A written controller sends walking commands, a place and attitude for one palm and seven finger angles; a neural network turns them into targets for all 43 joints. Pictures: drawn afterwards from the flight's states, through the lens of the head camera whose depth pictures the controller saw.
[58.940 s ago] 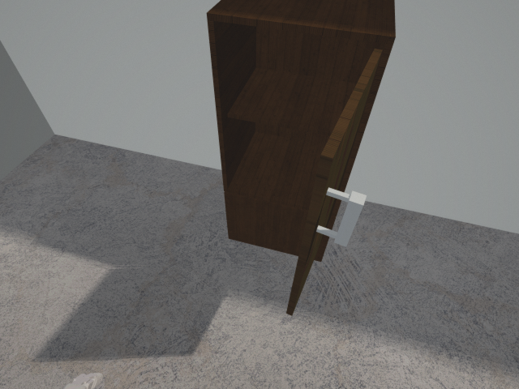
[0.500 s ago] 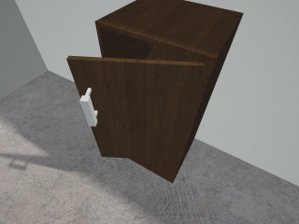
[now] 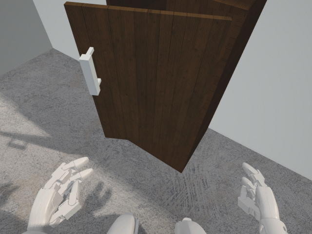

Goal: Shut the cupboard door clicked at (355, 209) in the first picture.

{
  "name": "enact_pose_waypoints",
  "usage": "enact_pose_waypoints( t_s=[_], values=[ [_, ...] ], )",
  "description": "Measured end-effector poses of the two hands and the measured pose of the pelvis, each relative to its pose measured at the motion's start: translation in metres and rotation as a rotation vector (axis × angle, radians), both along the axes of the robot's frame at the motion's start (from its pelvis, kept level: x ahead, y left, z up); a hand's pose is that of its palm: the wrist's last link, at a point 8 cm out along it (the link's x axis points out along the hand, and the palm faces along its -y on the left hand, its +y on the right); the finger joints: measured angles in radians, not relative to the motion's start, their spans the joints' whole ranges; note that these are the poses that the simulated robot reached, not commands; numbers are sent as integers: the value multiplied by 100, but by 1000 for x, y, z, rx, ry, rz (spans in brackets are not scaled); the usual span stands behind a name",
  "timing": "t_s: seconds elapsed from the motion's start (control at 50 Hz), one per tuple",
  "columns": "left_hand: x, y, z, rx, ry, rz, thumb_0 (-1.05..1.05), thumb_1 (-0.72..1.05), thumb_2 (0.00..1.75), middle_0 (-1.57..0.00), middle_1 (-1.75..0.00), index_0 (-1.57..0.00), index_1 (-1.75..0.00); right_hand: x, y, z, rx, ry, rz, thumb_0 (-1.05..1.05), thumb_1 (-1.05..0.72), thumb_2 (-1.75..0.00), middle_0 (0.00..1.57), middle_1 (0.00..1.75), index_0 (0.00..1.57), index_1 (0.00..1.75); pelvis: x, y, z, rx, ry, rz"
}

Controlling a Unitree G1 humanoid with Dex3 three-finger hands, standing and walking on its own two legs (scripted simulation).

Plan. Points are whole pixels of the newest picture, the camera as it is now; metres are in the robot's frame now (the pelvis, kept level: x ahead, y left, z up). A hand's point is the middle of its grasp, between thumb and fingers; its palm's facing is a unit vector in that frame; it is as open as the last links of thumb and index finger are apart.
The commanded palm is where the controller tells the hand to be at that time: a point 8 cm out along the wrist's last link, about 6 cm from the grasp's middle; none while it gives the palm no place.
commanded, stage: raise the hand and make a fist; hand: left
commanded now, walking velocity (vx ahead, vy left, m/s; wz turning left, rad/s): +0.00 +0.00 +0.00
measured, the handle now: (93, 71) +0.52 +0.24 +0.11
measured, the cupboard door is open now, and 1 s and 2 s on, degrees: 28 28 28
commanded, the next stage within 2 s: bring the fist close to the handle in 1.52 s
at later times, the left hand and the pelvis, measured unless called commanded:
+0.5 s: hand (70, 176) +0.22 +0.21 +0.07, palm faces +0.02 -1.00 -0.04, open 3.9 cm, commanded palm +0.19 +0.26 +0.07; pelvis +0.01 +0.01 +0.01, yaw +0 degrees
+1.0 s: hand (66, 161) +0.24 +0.22 +0.10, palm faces +0.00 -1.00 -0.05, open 3.1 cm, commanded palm +0.22 +0.27 +0.10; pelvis +0.03 +0.03 +0.03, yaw +1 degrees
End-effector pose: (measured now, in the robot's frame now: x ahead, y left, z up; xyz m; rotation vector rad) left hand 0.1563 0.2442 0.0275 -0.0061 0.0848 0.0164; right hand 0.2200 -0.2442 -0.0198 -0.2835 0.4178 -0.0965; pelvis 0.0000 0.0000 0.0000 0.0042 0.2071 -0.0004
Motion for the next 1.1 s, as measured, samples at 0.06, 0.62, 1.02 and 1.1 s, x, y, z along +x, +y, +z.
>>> enact_pose_waypoints(
  t_s=[0.06, 0.62, 1.02, 1.1],
  values=[
    [-18, 10, -2, 25, 14, 80, 1, 90, 90, -45, -57, -45, -57, 9, 7, -8, -9, -10, 34, 1, -91, -90, 20, 30, 20, 30, -3, -4, -9, -20, 11, 16],
    [47, 19, 46, 41, -40, -26, 2, 90, 90, -96, -113, -95, -113, -43, 23, -30, 5, 245, -77, 2, -91, -90, 20, 30, 20, 30, 19, 23, 12, -49, 28, 13],
    [66, 27, 74, 63, -63, -17, 2, 90, 90, -127, -146, -127, -147, -12, 60, -7, 60, 194, 25, 1, -90, -90, 20, 30, 20, 30, 28, 27, 28, -57, -15, 25],
    [71, 26, 78, 62, -66, -18, 2, 90, 90, -128, -148, -128, -149, -20, 53, -9, 58, 219, 7, 2, -90, -90, 20, 30, 20, 30, 29, 25, 31, -53, -22, 23]
  ],
)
